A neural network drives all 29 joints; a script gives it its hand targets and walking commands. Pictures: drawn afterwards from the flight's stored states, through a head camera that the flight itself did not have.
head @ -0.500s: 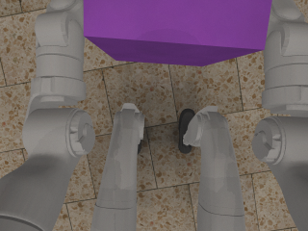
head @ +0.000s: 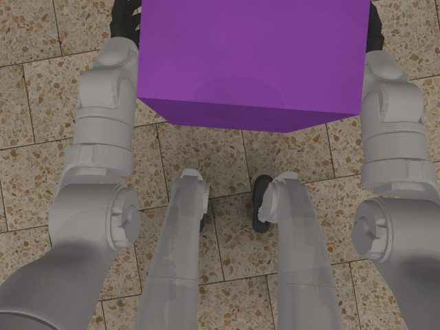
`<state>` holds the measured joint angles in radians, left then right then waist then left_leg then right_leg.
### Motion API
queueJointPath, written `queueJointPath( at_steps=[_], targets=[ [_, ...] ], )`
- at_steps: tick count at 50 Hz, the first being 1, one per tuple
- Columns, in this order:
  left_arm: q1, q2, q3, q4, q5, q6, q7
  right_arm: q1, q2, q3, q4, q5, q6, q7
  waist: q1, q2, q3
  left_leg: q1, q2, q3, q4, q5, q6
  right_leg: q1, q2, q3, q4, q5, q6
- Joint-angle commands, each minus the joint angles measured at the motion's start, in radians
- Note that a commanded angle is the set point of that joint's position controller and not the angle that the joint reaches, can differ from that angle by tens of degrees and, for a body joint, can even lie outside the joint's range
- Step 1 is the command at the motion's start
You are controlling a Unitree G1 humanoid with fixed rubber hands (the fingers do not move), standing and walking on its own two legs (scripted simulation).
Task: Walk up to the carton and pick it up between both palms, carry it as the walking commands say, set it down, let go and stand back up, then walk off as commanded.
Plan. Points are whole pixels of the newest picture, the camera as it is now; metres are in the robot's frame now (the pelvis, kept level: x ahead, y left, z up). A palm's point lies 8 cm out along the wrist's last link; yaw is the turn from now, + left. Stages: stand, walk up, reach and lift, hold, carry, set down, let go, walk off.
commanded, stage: reach and lift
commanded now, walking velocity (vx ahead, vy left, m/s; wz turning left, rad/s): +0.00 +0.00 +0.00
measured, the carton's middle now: (241, 50) +0.53 +0.01 -0.11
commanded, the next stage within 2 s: none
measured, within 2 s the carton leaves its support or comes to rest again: neither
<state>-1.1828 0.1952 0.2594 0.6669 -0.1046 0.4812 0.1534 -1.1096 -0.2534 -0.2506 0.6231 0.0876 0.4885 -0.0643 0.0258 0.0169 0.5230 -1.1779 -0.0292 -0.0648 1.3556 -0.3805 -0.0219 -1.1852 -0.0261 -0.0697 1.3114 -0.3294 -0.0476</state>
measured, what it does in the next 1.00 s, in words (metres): rises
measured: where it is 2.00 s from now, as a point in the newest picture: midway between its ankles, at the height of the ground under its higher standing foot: (228, 215)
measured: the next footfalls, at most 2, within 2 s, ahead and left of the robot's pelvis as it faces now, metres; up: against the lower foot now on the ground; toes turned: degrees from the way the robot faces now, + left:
none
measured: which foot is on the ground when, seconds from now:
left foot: down 0.00-1.00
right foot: down 0.00-1.00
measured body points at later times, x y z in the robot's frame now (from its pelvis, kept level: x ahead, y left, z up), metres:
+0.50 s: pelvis +0.00 +0.01 +0.06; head +0.25 +0.02 +0.42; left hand +0.49 +0.18 +0.01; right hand +0.48 -0.17 +0.00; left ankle +0.15 +0.13 -0.59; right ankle +0.16 -0.11 -0.59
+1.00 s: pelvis +0.02 -0.01 +0.11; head +0.21 -0.01 +0.51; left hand +0.47 +0.16 +0.09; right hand +0.46 -0.19 +0.07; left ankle +0.15 +0.13 -0.59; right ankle +0.16 -0.11 -0.59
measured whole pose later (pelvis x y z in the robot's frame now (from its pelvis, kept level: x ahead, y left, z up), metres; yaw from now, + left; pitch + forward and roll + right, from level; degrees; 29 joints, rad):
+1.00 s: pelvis +0.02 -0.01 +0.11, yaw +1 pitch -1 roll +0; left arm -0.91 0.09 0.29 0.57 -0.04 0.50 0.12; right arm -0.83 -0.16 -0.25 0.55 0.04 0.49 -0.04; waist 0.00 0.02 0.51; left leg -0.55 -0.02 -0.07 0.77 -0.20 -0.02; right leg -0.56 -0.01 -0.07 0.75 -0.16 -0.04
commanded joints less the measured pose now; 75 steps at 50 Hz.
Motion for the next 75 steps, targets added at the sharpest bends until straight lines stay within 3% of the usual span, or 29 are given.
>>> queueJointPath(
  at_steps=[1,9,10,14,16,17,19,22,23,24,25,30,34,37,39,41,47,50,54,55,56,57,61,62,63,66,68,71,75],
  targets=[
    [-0.748,-1.122,-0.587,-0.397,-0.131,-0.035,-0.434,-0.862,1.122,0.601,-0.461,0.123,-0.046,0.308,-0.045,-0.007,-2.612,0.6,-0.118,0.045,-0.266,0.19,0.037,0.934,0.151,0.155,-0.185,0.221,0.034],
    [-0.62,-1.211,-0.52,-0.25,-0.085,-0.016,-0.445,-0.813,1.117,0.54,-0.385,0.076,-0.045,0.329,-0.057,0.006,-2.409,0.612,-0.11,0.031,-0.36,0.076,0.042,0.868,0.138,0.143,-0.285,0.066,0.025],
    [-0.613,-1.206,-0.515,-0.262,-0.078,-0.014,-0.448,-0.824,1.122,0.546,-0.408,0.078,-0.044,0.334,-0.05,-0.008,-2.439,0.649,-0.11,0.033,-0.376,0.081,0.046,0.901,0.137,0.139,-0.299,0.063,0.029],
    [-0.589,-1.241,-0.543,-0.262,-0.071,-0.006,-0.456,-0.728,1.128,0.5,-0.347,0.056,-0.043,0.359,-0.097,0.041,-2.381,0.729,-0.099,0.009,-0.431,0.096,0.032,0.857,0.135,0.118,-0.341,0.088,0.016],
    [-0.583,-1.234,-0.558,-0.304,-0.072,-0.011,-0.456,-0.739,1.128,0.529,-0.392,0.065,-0.048,0.365,-0.083,0.036,-2.428,0.747,-0.097,0.011,-0.432,0.137,0.034,0.913,0.136,0.133,-0.355,0.127,0.012],
    [-0.622,-1.242,-0.59,-0.368,-0.088,-0.015,-0.455,-0.701,1.135,0.519,-0.384,0.064,-0.044,0.365,-0.119,0.035,-2.492,0.81,-0.097,0.002,-0.448,0.155,0.03,0.934,0.144,0.117,-0.36,0.157,0.013],
    [-0.648,-1.232,-0.607,-0.389,-0.101,-0.016,-0.454,-0.696,1.132,0.526,-0.373,0.067,-0.042,0.366,-0.128,0.056,-2.449,0.809,-0.093,0.0,-0.461,0.151,0.023,0.937,0.136,0.125,-0.374,0.166,0.012],
    [-0.662,-1.24,-0.635,-0.476,-0.115,-0.022,-0.45,-0.718,1.135,0.561,-0.48,0.073,-0.049,0.358,-0.132,0.035,-2.585,0.901,-0.099,0.0,-0.485,0.21,0.029,1.056,0.14,0.135,-0.407,0.22,0.015],
    [-0.642,-1.234,-0.625,-0.428,-0.115,-0.018,-0.45,-0.715,1.111,0.556,-0.461,0.074,-0.051,0.351,-0.132,0.034,-2.505,0.854,-0.098,0.0,-0.49,0.195,0.027,1.028,0.138,0.135,-0.405,0.21,0.012],
    [-0.625,-1.22,-0.61,-0.429,-0.103,-0.02,-0.447,-0.716,1.119,0.57,-0.47,0.075,-0.048,0.353,-0.105,0.033,-2.488,0.869,-0.096,-0.002,-0.507,0.202,0.03,1.043,0.136,0.14,-0.417,0.215,0.016],
    [-0.563,-1.276,-0.618,-0.373,-0.101,-0.011,-0.446,-0.714,1.082,0.562,-0.475,0.071,-0.053,0.356,-0.129,0.048,-2.464,0.899,-0.094,-0.014,-0.522,0.205,0.025,1.024,0.134,0.135,-0.428,0.212,0.009],
    [-0.457,-1.274,-0.538,-0.279,-0.04,-0.013,-0.447,-0.694,1.116,0.567,-0.445,0.055,-0.052,0.376,-0.077,0.007,-2.318,0.888,-0.091,-0.014,-0.585,0.151,0.036,1.047,0.124,0.147,-0.505,0.14,0.013],
    [-0.425,-1.281,-0.524,-0.245,-0.012,-0.016,-0.462,-0.657,1.126,0.548,-0.411,0.048,-0.053,0.393,-0.068,0.006,-2.236,0.904,-0.082,-0.018,-0.637,0.156,0.045,1.059,0.115,0.155,-0.559,0.139,0.015],
    [-0.473,-1.228,-0.543,-0.343,-0.017,-0.028,-0.467,-0.62,1.185,0.569,-0.414,0.062,-0.049,0.394,-0.047,-0.021,-2.292,0.944,-0.084,-0.007,-0.655,0.177,0.054,1.163,0.109,0.18,-0.591,0.166,0.029],
    [-0.445,-1.244,-0.545,-0.332,-0.016,-0.027,-0.474,-0.593,1.182,0.563,-0.411,0.046,-0.044,0.393,-0.058,-0.04,-2.282,0.965,-0.081,-0.009,-0.678,0.2,0.056,1.184,0.108,0.183,-0.614,0.199,0.03],
    [-0.411,-1.229,-0.539,-0.307,0.001,-0.025,-0.481,-0.533,1.217,0.567,-0.371,0.044,-0.035,0.39,-0.035,-0.042,-2.226,0.948,-0.082,0.0,-0.697,0.199,0.063,1.208,0.1,0.201,-0.638,0.194,0.039],
    [-0.395,-1.229,-0.568,-0.426,-0.018,-0.03,-0.496,-0.538,1.248,0.63,-0.524,0.057,-0.04,0.372,-0.015,-0.065,-2.319,1.054,-0.094,-0.002,-0.736,0.295,0.07,1.368,0.094,0.238,-0.692,0.302,0.048],
    [-0.311,-1.227,-0.532,-0.33,0.011,-0.016,-0.501,-0.478,1.252,0.61,-0.46,0.031,-0.027,0.365,-0.01,-0.074,-2.144,1.014,-0.09,-0.005,-0.778,0.255,0.07,1.331,0.087,0.233,-0.727,0.255,0.052],
    [-0.281,-1.223,-0.532,-0.348,0.023,-0.008,-0.504,-0.446,1.28,0.634,-0.474,0.04,-0.019,0.37,0.022,-0.079,-2.06,1.073,-0.088,-0.002,-0.812,0.281,0.071,1.344,0.078,0.235,-0.777,0.259,0.056],
    [-0.279,-1.224,-0.535,-0.36,0.021,-0.005,-0.504,-0.417,1.279,0.616,-0.467,0.028,-0.014,0.368,-0.002,-0.086,-2.037,1.104,-0.085,-0.004,-0.819,0.287,0.069,1.335,0.078,0.227,-0.782,0.27,0.057],
    [-0.212,-1.235,-0.501,-0.266,0.051,0.005,-0.511,-0.398,1.275,0.594,-0.421,0.013,-0.01,0.369,0.011,-0.066,-1.878,1.031,-0.083,0.001,-0.827,0.263,0.068,1.288,0.069,0.232,-0.797,0.251,0.053],
    [-0.193,-1.27,-0.519,-0.288,0.041,0.008,-0.511,-0.376,1.297,0.606,-0.456,0.011,-0.007,0.371,-0.002,-0.083,-1.906,1.098,-0.08,-0.003,-0.841,0.295,0.069,1.304,0.072,0.215,-0.812,0.27,0.054],
    [-0.086,-1.256,-0.401,-0.106,0.118,0.029,-0.525,-0.288,1.317,0.511,-0.283,-0.046,0.015,0.387,0.011,-0.077,-1.445,0.991,-0.06,0.006,-0.899,0.164,0.067,1.166,0.059,0.203,-0.869,0.125,0.048],
    [-0.049,-1.285,-0.401,-0.086,0.124,0.04,-0.525,-0.236,1.306,0.484,-0.246,-0.066,0.025,0.395,-0.018,-0.07,-1.364,1.012,-0.054,0.012,-0.917,0.16,0.063,1.147,0.063,0.188,-0.887,0.11,0.038],
    [0.0,-1.256,-0.343,-0.036,0.154,0.05,-0.529,-0.191,1.287,0.45,-0.198,-0.086,0.034,0.4,0.0,-0.06,-1.227,0.957,-0.052,0.018,-0.932,0.116,0.063,1.117,0.056,0.191,-0.906,0.062,0.035],
    [0.103,-1.231,-0.261,0.048,0.216,0.096,-0.536,-0.054,1.253,0.332,-0.078,-0.167,0.074,0.423,-0.022,-0.04,-0.955,0.928,-0.047,0.051,-1.001,-0.011,0.055,1.063,0.065,0.147,-0.967,-0.107,0.016],
    [0.146,-1.248,-0.275,0.063,0.219,0.127,-0.54,0.008,1.231,0.313,-0.072,-0.183,0.102,0.436,-0.037,0.003,-0.887,0.944,-0.045,0.058,-1.037,-0.05,0.049,1.075,0.075,0.136,-0.991,-0.15,0.006],
    [0.162,-1.258,-0.339,-0.023,0.193,0.157,-0.536,0.08,1.23,0.332,-0.09,-0.178,0.135,0.454,-0.06,0.019,-0.885,1.001,-0.037,0.038,-1.096,-0.002,0.041,1.153,0.089,0.107,-0.996,-0.027,0.018],
    [0.209,-1.297,-0.377,-0.104,0.164,0.179,-0.531,0.03,1.214,0.403,-0.251,-0.126,0.143,0.459,-0.048,0.003,-0.882,1.052,-0.056,0.041,-1.092,0.112,0.039,1.185,0.092,0.121,-1.011,0.082,0.015]
  ],
)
